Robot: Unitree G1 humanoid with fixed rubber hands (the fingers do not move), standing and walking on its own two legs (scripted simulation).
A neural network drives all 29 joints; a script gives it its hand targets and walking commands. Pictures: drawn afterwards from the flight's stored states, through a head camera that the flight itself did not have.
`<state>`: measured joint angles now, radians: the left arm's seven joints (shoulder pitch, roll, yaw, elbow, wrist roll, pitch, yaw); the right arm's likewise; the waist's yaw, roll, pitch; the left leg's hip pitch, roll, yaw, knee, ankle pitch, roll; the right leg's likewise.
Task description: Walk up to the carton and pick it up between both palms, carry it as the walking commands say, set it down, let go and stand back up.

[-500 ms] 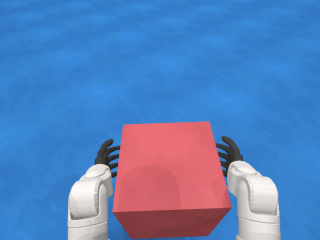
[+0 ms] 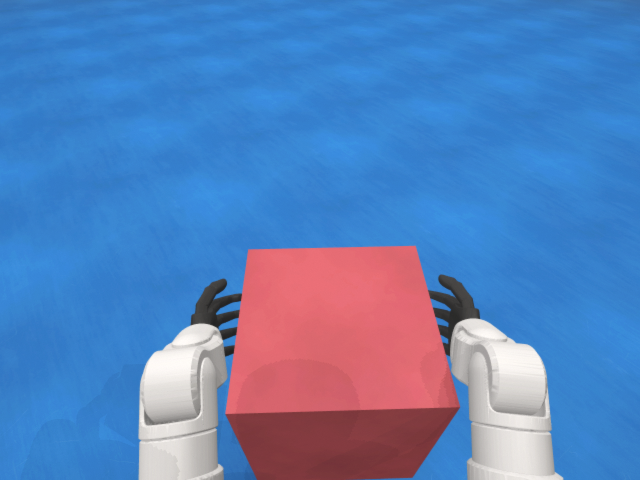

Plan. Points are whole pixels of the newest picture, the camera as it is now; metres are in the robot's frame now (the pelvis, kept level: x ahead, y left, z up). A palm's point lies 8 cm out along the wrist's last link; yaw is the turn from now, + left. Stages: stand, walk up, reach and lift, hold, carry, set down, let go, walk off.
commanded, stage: carry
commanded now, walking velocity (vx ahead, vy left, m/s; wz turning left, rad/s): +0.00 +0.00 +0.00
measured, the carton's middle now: (334, 368) +0.26 -0.01 +0.01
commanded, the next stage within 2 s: none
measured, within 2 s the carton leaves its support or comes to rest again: neither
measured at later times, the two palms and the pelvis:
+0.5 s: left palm (192, 338) +0.27 +0.16 +0.08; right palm (445, 325) +0.27 -0.14 +0.09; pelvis +0.01 +0.01 +0.00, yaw +0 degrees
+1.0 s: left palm (195, 321) +0.29 +0.16 +0.08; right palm (440, 312) +0.29 -0.14 +0.09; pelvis +0.03 +0.01 +0.00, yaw +0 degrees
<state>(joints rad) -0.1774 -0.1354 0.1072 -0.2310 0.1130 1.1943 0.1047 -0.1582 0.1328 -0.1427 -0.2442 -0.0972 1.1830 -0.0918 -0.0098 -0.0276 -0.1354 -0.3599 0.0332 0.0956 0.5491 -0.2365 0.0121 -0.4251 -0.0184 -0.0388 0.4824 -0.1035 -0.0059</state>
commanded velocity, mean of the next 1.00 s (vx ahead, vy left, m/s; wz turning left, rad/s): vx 0.00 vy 0.00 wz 0.00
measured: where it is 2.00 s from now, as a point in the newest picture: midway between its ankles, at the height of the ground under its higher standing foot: outside the picture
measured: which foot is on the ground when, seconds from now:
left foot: down 0.00-1.00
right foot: down 0.00-1.00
